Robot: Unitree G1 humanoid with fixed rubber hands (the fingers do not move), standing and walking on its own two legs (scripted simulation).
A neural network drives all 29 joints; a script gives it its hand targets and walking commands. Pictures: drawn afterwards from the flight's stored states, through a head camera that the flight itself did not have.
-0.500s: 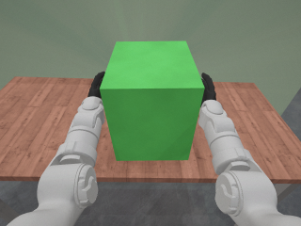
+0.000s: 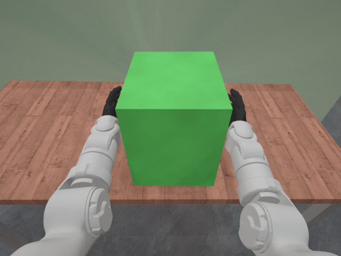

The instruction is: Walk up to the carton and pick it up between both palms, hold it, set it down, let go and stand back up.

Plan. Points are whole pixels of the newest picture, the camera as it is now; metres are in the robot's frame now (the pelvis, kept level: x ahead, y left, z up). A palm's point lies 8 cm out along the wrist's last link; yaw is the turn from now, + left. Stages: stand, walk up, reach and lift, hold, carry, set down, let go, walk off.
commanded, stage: set down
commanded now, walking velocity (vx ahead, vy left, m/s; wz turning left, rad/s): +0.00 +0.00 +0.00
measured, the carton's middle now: (173, 118) +0.46 -0.04 +0.11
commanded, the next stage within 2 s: none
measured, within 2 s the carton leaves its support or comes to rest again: rests again in 0.64 s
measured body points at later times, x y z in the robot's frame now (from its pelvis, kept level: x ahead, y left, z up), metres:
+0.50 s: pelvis +0.01 +0.00 +0.00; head +0.05 +0.01 +0.45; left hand +0.47 +0.11 +0.09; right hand +0.42 -0.20 +0.09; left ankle -0.02 +0.12 -0.75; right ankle -0.01 -0.13 -0.75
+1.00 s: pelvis +0.01 +0.01 +0.00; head +0.06 +0.01 +0.45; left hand +0.47 +0.11 +0.08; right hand +0.42 -0.19 +0.08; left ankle -0.02 +0.12 -0.75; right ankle -0.01 -0.12 -0.75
